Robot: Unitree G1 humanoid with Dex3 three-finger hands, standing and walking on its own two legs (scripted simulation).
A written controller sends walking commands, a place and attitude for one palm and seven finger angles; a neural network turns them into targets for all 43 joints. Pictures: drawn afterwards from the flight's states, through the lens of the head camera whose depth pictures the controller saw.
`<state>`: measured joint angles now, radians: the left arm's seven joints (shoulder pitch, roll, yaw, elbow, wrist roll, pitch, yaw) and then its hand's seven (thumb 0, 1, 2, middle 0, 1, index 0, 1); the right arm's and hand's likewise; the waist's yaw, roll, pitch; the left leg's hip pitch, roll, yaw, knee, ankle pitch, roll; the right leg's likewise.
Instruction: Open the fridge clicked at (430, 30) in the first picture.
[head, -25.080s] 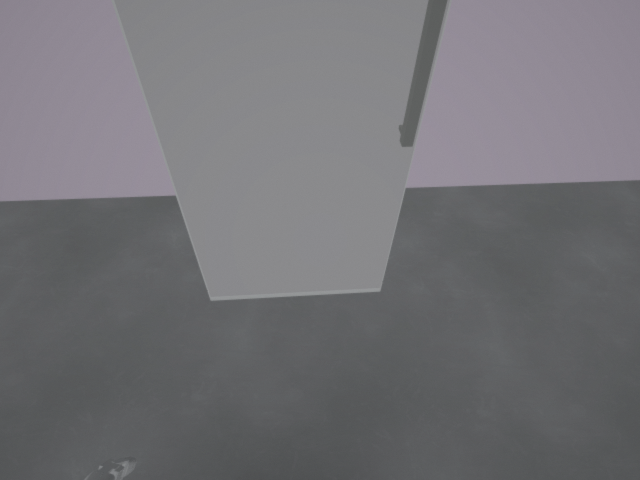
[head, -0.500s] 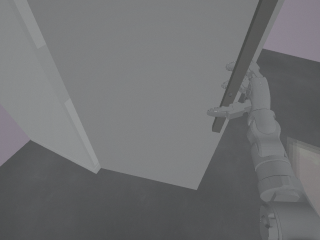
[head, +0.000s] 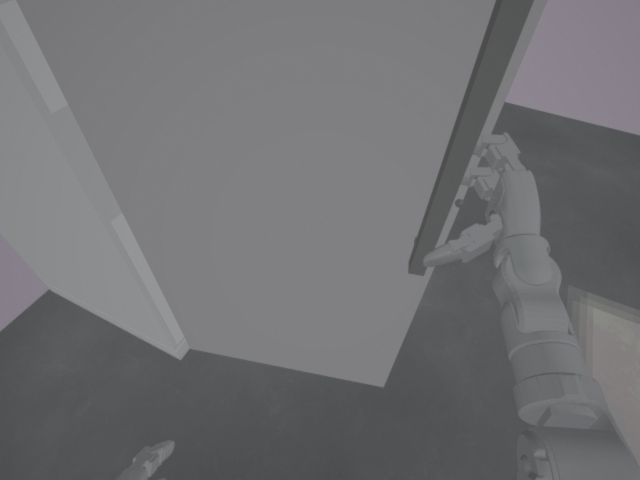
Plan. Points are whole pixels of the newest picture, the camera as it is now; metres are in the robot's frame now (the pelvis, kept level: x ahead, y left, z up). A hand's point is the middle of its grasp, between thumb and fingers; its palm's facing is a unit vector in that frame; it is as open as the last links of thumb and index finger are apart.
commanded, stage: slip the hand off the handle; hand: right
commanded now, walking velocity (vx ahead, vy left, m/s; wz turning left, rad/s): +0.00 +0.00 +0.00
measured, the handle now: (454, 151) +0.48 -0.10 +0.19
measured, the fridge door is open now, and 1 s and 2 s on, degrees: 75 75 75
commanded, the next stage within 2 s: draw the hand back to the body in 1.08 s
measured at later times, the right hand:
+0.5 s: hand (505, 219) +0.40 -0.16 +0.16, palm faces -0.03 +0.99 -0.15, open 14.7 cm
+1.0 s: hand (502, 286) +0.30 -0.14 +0.15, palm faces -0.04 +0.99 -0.15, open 14.7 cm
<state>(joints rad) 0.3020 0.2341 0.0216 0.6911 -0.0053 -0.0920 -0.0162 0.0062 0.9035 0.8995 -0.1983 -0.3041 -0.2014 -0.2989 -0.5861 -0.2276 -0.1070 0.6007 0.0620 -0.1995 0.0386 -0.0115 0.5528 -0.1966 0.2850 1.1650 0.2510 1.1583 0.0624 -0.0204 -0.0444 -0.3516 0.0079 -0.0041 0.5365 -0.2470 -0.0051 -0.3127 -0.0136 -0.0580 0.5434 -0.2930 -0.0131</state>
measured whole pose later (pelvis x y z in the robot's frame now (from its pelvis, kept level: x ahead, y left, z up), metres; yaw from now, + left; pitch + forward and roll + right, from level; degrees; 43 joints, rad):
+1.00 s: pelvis -0.01 +0.02 +0.00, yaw -2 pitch -1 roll +0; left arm 0.19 0.25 -0.03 0.64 -0.03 -0.13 0.05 0.01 0.90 0.90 -0.20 -0.30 -0.20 -0.30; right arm -0.18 -0.26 -0.11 0.14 0.16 -0.08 0.19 -0.01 0.56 -0.20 0.26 1.15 0.25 1.16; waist -0.01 -0.04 -0.02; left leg -0.28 0.00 0.04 0.58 -0.28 0.02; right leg -0.25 -0.02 -0.01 0.58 -0.30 0.01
